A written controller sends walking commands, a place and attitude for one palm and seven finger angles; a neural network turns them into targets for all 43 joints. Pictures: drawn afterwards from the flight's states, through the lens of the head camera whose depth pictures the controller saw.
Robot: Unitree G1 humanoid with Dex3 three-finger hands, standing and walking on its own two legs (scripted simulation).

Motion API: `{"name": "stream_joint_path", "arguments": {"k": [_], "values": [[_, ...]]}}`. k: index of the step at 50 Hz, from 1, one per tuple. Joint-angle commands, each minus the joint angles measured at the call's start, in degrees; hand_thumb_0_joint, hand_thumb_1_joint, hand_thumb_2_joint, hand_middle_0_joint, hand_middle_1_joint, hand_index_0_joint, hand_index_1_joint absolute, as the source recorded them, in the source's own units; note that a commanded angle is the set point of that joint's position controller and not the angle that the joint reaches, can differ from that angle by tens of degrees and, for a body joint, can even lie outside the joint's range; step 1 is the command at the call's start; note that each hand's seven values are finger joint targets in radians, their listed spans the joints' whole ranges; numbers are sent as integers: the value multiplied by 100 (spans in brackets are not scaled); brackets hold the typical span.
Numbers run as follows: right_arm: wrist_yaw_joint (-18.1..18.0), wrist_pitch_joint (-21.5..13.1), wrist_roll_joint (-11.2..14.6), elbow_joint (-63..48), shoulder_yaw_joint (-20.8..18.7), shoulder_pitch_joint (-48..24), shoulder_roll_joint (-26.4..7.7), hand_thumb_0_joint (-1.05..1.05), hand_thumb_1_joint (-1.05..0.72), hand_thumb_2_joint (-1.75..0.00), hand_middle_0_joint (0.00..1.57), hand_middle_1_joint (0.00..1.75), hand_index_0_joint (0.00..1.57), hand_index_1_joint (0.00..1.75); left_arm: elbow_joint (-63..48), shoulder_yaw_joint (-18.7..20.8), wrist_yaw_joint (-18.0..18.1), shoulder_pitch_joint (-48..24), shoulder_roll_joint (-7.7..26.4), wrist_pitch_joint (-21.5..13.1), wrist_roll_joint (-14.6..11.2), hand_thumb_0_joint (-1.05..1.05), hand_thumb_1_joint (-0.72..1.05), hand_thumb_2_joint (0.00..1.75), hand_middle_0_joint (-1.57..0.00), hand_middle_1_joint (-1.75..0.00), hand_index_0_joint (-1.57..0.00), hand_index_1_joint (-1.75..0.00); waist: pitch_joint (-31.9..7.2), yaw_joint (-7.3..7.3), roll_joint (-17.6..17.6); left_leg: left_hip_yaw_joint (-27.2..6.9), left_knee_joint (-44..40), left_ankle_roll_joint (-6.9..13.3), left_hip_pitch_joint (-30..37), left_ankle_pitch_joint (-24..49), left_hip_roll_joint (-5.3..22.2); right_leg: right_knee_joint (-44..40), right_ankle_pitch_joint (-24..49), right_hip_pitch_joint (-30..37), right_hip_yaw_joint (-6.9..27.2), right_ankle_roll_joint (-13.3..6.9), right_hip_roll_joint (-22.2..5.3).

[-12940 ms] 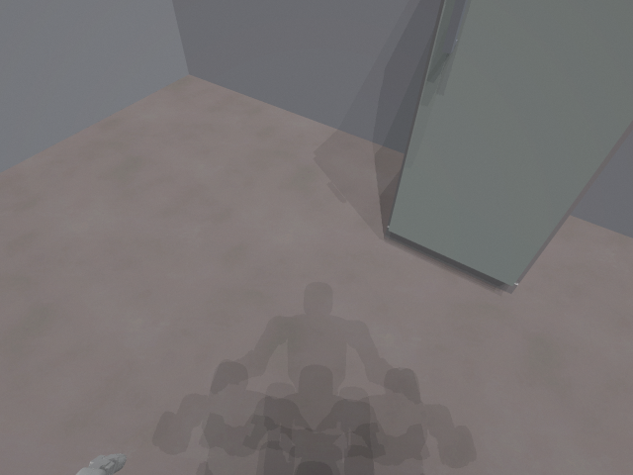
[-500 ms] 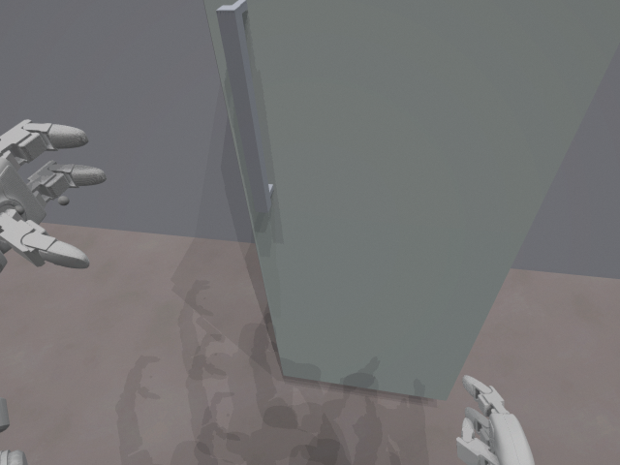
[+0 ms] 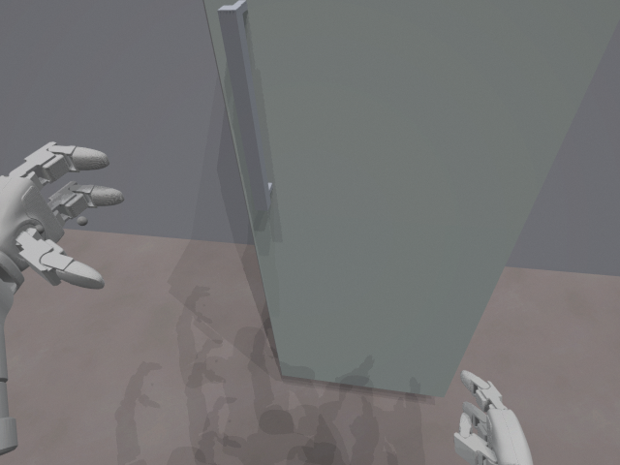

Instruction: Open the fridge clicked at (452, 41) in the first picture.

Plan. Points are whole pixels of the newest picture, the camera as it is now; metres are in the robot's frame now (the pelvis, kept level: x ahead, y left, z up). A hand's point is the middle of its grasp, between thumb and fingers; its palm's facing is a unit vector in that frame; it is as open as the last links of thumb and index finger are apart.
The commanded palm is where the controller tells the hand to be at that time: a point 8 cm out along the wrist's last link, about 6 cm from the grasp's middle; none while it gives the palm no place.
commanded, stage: move the hooked fingers beside the handle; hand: left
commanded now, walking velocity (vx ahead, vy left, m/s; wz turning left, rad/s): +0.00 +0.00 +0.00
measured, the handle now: (253, 119) +0.53 +0.15 +0.22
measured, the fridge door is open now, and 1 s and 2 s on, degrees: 0 0 0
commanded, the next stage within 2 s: none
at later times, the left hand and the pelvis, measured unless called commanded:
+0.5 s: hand (134, 179) +0.35 +0.25 +0.23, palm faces +0.02 -1.00 -0.07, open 14.0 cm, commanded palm +0.31 +0.30 +0.23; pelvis +0.02 +0.01 +0.00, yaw -1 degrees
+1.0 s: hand (165, 163) +0.39 +0.22 +0.23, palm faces -0.01 -1.00 -0.05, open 14.0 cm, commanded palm +0.37 +0.27 +0.22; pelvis +0.02 +0.00 +0.00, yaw +0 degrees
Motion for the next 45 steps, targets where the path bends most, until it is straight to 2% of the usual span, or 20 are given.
{"name": "stream_joint_path", "arguments": {"k": [1,2,5,6,8,9,12,15,17,18,23,25,28,30,32,35,38,39,42,45], "values": [[-42,-371,-10,-1009,-249,-954,-628,0,-90,-90,20,30,20,30,-1190,882,58,-1822,1887,-563,-246,0,-50,30,-30,-120,-30,-120,-1013,21,-73,-461,-496,-33,-319,1172,138,-349,499,772,518,37,-67],[-44,-383,-5,-978,-234,-952,-617,0,-90,-90,20,30,20,30,-1015,662,75,-1944,1655,-542,-244,0,-50,30,-30,-120,-30,-120,-813,-30,-4,-460,-506,-43,-347,1068,140,-372,419,584,533,39,-72],[-56,-356,27,-885,-251,-885,-658,0,-90,-90,20,30,20,30,-664,430,142,-2178,1559,-396,-125,0,-50,30,-30,-120,-30,-120,-542,-96,237,-463,-544,-70,-355,934,150,-419,242,315,500,18,-69],[-70,-366,40,-885,-246,-890,-650,0,-90,-90,20,30,20,30,-724,114,152,-2457,1319,-361,-65,0,-50,30,-30,-120,-30,-120,-504,-169,340,-465,-565,-81,-290,894,151,-408,222,216,480,22,-74],[-82,-373,42,-894,-250,-856,-652,0,-90,-90,20,30,20,30,-724,-152,172,-2667,1209,-307,24,0,-50,30,-30,-120,-30,-120,-554,-203,139,-509,-565,-75,-255,913,165,-405,232,225,478,18,-64],[-94,-374,36,-917,-271,-821,-668,0,-90,-90,20,30,20,30,-782,-51,185,-2724,1325,-304,56,0,-50,30,-30,-120,-30,-120,-819,-178,117,-519,-559,-58,-195,981,145,-367,298,317,459,28,-52],[-128,-382,26,-939,-249,-811,-608,0,-90,-90,20,30,20,30,-1011,-318,242,-3266,1159,-439,131,0,-50,30,-30,-120,-30,-120,-1110,-249,223,-562,-542,-75,19,1116,124,-302,418,327,411,23,-32],[-125,-379,-30,-920,-250,-788,-580,0,-90,-90,20,30,20,30,-995,18,377,-3241,1389,-611,96,0,-50,30,-30,-120,-30,-120,-1446,-128,120,-574,-534,-119,88,1462,114,-267,721,614,411,-6,-23],[-108,-339,-41,-864,-258,-755,-579,0,-90,-90,20,30,20,30,-760,148,484,-3130,1389,-624,106,0,-50,30,-30,-120,-30,-120,-1401,-85,22,-556,-561,-168,24,1690,124,-229,950,673,352,-18,-28],[-70,-296,-68,-875,-263,-764,-579,0,-90,-90,20,30,20,30,-652,246,512,-2850,1458,-571,107,0,-50,30,-30,-120,-30,-120,-1403,32,-59,-514,-558,-156,-69,1790,117,-250,1062,802,379,-30,-24],[7,-69,-15,-911,-301,-796,-629,0,-90,-90,20,30,20,30,-127,176,609,-2636,1349,-167,235,0,-50,30,-30,-120,-30,-120,-1122,39,-148,-390,-578,-145,-330,1987,136,-222,1371,804,374,-34,-70],[8,-19,4,-975,-325,-780,-638,0,-90,-90,20,30,20,30,-300,178,594,-2765,1399,-148,253,0,-50,30,-30,-120,-30,-120,-1370,-14,-130,-362,-526,-135,-228,2192,145,-154,1601,898,383,-19,-76],[15,-74,-12,-1100,-329,-789,-532,0,-90,-90,20,30,20,30,-1133,-257,538,-3181,1004,-397,218,0,-50,30,-30,-120,-30,-120,-1787,-84,85,-385,-406,-168,264,2777,184,-121,1940,920,420,-22,-51],[-8,-102,-41,-1068,-358,-693,-542,0,-90,-90,20,30,20,30,-1229,-1,548,-3108,1185,-574,151,0,-50,30,-30,-120,-30,-120,-2057,-64,68,-387,-363,-181,431,3010,171,-102,2140,1025,439,-2,-34],[-32,-85,-38,-984,-360,-651,-543,0,-90,-90,20,30,20,30,-1100,24,563,-3102,1129,-646,116,0,-50,30,-30,-120,-30,-120,-1937,-96,-63,-378,-394,-185,369,2885,167,-127,2082,960,413,17,-25],[-65,-1,-8,-783,-348,-642,-598,0,-90,-90,20,30,20,30,-310,-102,654,-3258,1056,-467,181,0,-50,30,-30,-120,-30,-120,-1172,-178,-134,-333,-512,-148,4,2185,154,-258,1629,598,379,5,-29],[-88,53,18,-774,-347,-704,-616,0,-90,-90,20,30,20,30,-46,-496,739,-3567,805,-253,309,0,-50,30,-30,-120,-30,-120,-1013,-207,-13,-358,-538,-132,-31,1978,133,-306,1373,446,402,-20,-60],[-100,68,25,-789,-356,-699,-625,0,-90,-90,20,30,20,30,-72,-411,774,-3716,962,-230,344,0,-50,30,-30,-120,-30,-120,-1184,-215,59,-375,-540,-139,-6,1999,129,-287,1379,521,405,-21,-72],[-113,73,-4,-871,-350,-676,-574,0,-90,-90,20,30,20,30,-328,-626,795,-4177,815,-401,391,0,-50,30,-30,-120,-30,-120,-1700,-271,21,-400,-468,-133,243,2258,119,-215,1605,704,423,-20,-73],[-103,98,-35,-870,-330,-648,-558,0,-90,-90,20,30,20,30,-202,-258,795,-4153,1142,-659,315,0,-50,30,-30,-120,-30,-120,-1939,-191,-205,-366,-468,-108,166,2321,106,-201,1854,1044,480,-13,-70]]}}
